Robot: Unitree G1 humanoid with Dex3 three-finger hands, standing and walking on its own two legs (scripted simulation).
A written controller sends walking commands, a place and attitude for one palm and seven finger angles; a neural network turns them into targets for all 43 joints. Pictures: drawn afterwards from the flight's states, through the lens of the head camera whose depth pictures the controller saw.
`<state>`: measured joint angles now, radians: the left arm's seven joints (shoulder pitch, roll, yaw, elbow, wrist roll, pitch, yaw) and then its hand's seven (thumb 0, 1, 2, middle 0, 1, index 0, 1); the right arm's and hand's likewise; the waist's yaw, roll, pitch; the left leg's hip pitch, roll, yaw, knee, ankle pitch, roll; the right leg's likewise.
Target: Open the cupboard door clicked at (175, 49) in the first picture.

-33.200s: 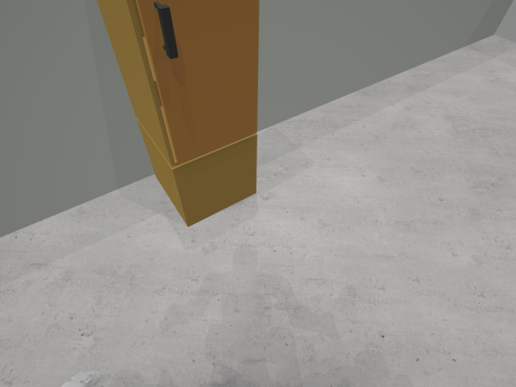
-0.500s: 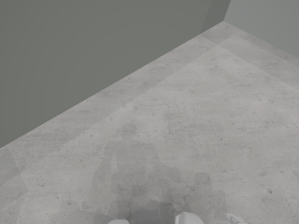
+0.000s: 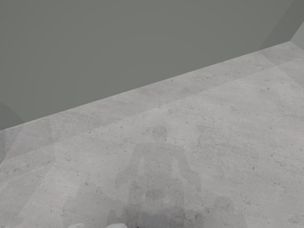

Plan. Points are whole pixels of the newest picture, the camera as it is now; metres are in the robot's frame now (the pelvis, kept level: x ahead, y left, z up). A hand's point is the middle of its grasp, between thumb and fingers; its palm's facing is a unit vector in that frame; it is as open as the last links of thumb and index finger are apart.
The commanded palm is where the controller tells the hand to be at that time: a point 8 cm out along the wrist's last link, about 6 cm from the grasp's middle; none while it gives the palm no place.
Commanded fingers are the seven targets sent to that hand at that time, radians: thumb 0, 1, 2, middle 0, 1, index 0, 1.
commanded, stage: turn to face it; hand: left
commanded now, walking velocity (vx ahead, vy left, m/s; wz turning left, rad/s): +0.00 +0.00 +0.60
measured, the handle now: out of the picture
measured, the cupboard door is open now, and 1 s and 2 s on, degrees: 46 46 46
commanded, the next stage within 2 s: take the last steps up to it in 1.88 s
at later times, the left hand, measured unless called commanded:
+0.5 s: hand out of the picture +0.03 +0.18 -0.14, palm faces +0.28 -0.92 -0.28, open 7.4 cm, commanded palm none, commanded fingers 0.00 0.90 0.90 -0.20 -0.30 -0.20 -0.30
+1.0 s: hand out of the picture -0.01 +0.22 -0.15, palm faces +0.56 -0.78 -0.28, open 7.4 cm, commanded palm none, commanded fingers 0.00 0.90 0.90 -0.20 -0.30 -0.20 -0.30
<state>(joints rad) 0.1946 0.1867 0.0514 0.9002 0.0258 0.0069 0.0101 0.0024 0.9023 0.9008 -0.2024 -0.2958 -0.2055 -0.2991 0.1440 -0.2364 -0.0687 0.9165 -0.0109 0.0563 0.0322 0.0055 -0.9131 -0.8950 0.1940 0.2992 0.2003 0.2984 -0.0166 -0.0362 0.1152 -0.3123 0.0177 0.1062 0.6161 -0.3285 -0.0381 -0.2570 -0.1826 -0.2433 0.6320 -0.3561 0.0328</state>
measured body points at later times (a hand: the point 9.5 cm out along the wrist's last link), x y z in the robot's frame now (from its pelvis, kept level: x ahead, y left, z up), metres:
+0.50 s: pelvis +0.01 -0.04 +0.01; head +0.07 -0.04 +0.46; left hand +0.01 +0.22 -0.12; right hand +0.16 -0.26 -0.15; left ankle -0.05 +0.09 -0.65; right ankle +0.03 -0.14 -0.73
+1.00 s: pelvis +0.02 -0.03 +0.01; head +0.06 +0.00 +0.45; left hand -0.04 +0.26 -0.12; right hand +0.21 -0.20 -0.14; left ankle -0.04 +0.09 -0.73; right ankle +0.09 -0.14 -0.71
